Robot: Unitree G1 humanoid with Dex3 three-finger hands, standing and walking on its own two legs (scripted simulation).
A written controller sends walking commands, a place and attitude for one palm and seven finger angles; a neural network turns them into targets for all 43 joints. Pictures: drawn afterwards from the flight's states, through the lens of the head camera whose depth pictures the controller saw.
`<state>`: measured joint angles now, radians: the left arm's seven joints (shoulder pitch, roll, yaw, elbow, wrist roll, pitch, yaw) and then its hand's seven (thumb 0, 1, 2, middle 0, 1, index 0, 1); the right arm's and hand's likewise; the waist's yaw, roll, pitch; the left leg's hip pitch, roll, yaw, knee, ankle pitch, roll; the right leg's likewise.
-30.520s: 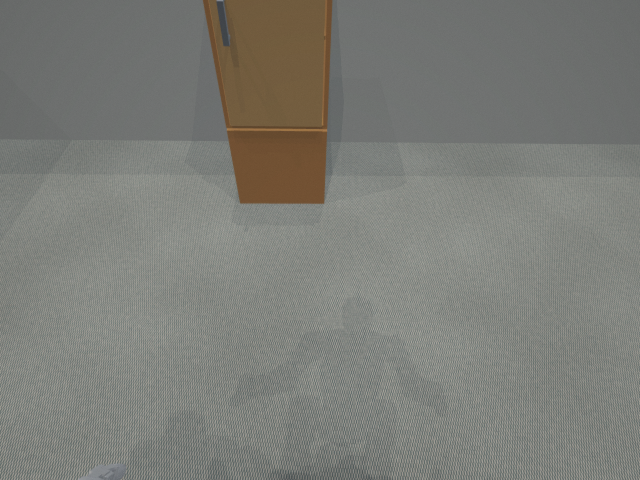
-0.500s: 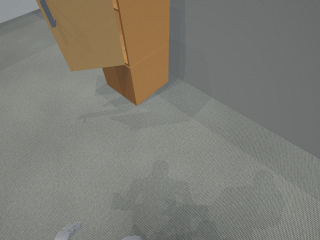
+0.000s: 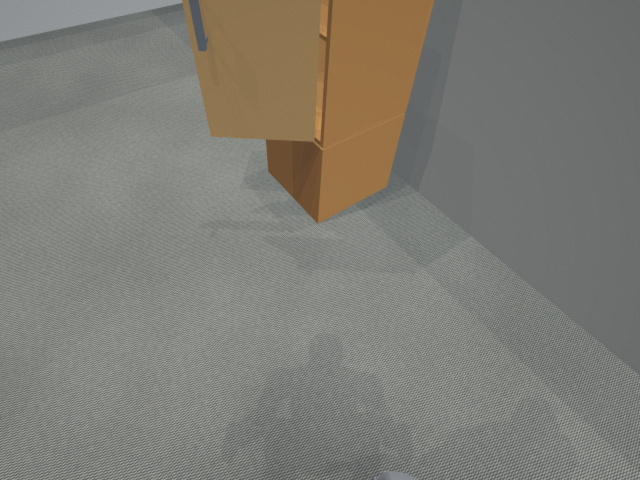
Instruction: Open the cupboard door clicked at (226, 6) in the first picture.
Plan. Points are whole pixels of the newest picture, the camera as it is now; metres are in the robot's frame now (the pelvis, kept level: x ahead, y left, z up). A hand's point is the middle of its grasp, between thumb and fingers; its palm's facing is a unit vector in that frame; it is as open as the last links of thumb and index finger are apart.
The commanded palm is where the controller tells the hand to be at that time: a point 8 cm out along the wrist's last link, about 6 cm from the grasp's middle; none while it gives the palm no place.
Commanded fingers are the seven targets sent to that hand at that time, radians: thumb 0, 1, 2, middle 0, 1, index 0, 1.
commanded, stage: take the last steps up to it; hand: left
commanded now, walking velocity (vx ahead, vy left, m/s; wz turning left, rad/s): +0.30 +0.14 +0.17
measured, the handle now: (199, 21) +1.09 +0.39 +0.03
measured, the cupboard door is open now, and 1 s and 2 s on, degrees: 52 52 52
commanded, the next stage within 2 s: come to a stop and stand still in 1.30 s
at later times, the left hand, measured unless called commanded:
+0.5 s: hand out of the picture +0.06 +0.19 -0.17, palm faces +0.20 -0.97 -0.15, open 7.3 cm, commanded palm none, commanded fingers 0.00 0.90 0.90 -0.20 -0.30 -0.20 -0.30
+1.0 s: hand (193, 293) +0.42 +0.26 -0.15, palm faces +0.05 -0.97 -0.23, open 7.3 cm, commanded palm none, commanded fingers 0.00 0.90 0.90 -0.20 -0.30 -0.20 -0.30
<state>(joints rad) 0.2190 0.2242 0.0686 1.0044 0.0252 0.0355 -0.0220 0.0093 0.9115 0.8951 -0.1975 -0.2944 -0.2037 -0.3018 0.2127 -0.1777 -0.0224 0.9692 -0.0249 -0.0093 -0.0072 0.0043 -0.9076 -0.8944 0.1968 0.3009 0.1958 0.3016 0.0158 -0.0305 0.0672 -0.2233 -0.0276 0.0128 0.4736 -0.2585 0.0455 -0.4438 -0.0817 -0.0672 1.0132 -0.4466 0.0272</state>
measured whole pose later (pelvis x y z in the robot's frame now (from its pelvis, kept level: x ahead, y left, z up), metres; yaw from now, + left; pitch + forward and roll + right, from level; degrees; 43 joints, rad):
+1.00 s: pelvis +0.31 +0.07 -0.01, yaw +3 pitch -1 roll +2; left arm 0.12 0.17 0.05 0.96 0.02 -0.06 -0.02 0.00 0.91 0.90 -0.20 -0.29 -0.20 -0.30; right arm 0.34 -0.19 -0.04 1.11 -0.02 -0.01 0.01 0.00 -0.92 -0.89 0.20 0.30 0.19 0.30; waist -0.02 0.02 0.07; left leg -0.25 0.02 0.10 0.87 -0.47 0.01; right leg -0.31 -0.05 -0.13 0.60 -0.28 -0.06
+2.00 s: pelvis +0.51 +0.13 +0.00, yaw +2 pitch +0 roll +1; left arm 0.16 0.19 0.04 1.00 0.02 0.01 0.02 0.00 0.91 0.90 -0.20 -0.29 -0.21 -0.30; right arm 0.20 -0.19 -0.04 1.04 0.00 0.05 -0.02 0.01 -0.91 -0.89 0.19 0.30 0.19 0.30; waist -0.01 -0.02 0.06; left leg -0.26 -0.01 0.04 0.64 -0.38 -0.04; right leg -0.25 -0.04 -0.06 0.52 -0.27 -0.01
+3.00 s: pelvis +0.51 +0.15 +0.00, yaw +0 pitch -1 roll +0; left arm 0.28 0.15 -0.01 1.11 0.02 0.00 0.03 0.01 0.92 0.90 -0.20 -0.29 -0.20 -0.30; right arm 0.28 -0.14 0.02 1.12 -0.01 -0.02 -0.03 0.01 -0.91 -0.89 0.20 0.30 0.19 0.30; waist 0.00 0.00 0.03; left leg -0.14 -0.01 0.09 0.46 -0.30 0.03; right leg -0.22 -0.05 -0.03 0.50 -0.26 0.02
